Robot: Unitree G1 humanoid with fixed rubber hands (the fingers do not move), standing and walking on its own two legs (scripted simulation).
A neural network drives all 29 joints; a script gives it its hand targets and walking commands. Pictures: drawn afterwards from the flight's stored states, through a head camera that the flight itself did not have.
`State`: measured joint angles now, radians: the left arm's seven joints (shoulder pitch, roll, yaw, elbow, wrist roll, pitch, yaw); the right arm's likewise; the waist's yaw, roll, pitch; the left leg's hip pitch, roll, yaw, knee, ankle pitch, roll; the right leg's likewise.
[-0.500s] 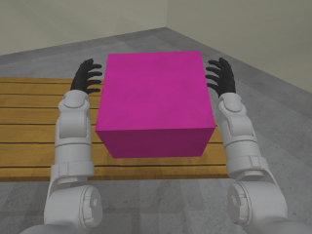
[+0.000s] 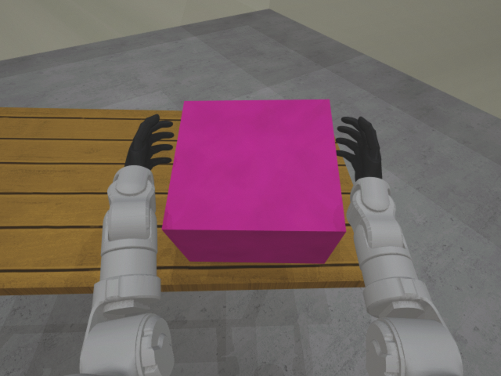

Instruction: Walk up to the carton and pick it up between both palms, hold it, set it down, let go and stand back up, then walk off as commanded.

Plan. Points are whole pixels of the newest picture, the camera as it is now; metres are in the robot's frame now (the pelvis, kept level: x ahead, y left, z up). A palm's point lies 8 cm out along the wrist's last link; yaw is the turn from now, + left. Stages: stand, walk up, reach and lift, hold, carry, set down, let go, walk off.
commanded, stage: set down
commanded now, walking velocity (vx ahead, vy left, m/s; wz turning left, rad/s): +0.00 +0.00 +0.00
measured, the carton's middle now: (256, 184) +0.43 -0.01 +0.06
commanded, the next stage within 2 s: none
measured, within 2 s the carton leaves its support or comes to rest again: neither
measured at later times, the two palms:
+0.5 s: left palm (145, 170) +0.39 +0.18 +0.13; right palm (364, 167) +0.38 -0.17 +0.15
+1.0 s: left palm (152, 168) +0.41 +0.18 +0.11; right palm (357, 168) +0.40 -0.17 +0.13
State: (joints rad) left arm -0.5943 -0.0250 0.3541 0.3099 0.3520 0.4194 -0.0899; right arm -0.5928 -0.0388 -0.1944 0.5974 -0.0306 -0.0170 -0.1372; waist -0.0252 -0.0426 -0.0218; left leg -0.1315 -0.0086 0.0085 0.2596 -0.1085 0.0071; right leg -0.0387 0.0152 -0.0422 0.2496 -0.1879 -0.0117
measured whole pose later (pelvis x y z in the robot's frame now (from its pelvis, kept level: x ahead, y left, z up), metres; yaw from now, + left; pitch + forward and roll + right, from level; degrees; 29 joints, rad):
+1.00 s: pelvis +0.02 +0.00 +0.00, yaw +0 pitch +0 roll +0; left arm -0.65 0.02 0.38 0.61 0.35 0.19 -0.05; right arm -0.64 -0.03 -0.24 0.73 -0.12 -0.08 -0.13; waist -0.02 -0.04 0.00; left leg -0.13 -0.01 0.01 0.26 -0.14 0.01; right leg -0.04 0.01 -0.04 0.25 -0.21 0.00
